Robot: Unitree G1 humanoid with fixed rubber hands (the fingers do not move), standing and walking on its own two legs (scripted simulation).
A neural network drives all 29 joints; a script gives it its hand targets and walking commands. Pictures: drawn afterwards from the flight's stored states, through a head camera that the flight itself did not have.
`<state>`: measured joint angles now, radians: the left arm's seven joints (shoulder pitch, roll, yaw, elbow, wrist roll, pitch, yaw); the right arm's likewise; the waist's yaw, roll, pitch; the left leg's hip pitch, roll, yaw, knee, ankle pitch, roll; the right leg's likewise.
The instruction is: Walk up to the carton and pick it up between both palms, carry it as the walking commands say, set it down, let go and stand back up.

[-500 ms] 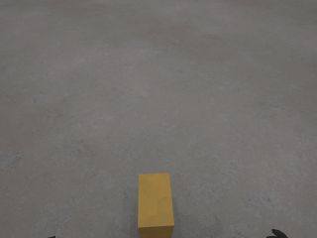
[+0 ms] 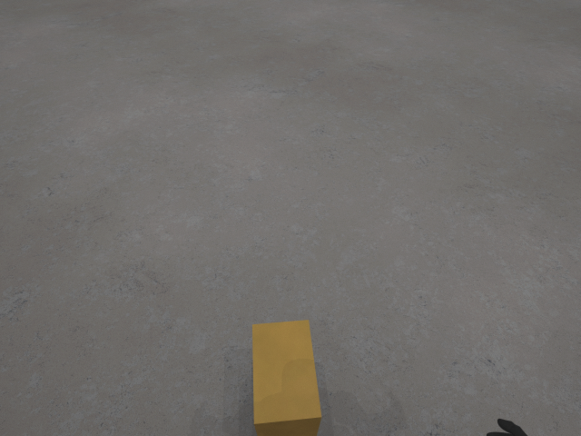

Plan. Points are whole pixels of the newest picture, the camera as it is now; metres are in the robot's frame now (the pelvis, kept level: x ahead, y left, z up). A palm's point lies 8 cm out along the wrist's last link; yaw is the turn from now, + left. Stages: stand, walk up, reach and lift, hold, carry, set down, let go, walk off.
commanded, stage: walk up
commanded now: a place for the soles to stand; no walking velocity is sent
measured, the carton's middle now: (284, 384) +0.40 +0.02 -0.63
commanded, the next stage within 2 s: reach and lift in 0.36 s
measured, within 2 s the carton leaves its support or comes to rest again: neither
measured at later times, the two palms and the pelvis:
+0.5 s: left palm out of the picture +0.15 +0.29 -0.08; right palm out of the picture +0.14 -0.29 -0.10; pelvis -0.02 +0.00 -0.01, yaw +3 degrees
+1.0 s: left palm (136, 401) +0.23 +0.26 -0.15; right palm (443, 391) +0.23 -0.25 -0.15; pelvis -0.07 -0.03 -0.06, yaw +5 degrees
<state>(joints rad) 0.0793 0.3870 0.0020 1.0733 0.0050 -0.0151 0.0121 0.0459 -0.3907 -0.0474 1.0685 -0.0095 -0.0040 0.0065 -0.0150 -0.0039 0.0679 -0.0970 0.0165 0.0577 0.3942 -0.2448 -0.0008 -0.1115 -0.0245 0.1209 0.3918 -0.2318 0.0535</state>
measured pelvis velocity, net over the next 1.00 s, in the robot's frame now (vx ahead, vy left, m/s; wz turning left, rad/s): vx -0.07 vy -0.03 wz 0.08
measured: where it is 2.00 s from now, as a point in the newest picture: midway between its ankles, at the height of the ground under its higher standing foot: outside the picture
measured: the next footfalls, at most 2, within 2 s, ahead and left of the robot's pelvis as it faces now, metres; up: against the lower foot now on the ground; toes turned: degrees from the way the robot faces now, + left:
none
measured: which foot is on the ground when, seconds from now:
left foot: down 0.00-1.00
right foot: down 0.00-1.00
